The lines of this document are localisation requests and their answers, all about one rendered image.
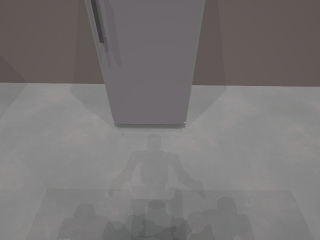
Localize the fridge door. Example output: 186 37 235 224
86 0 203 125

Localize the handle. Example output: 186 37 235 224
90 0 106 43

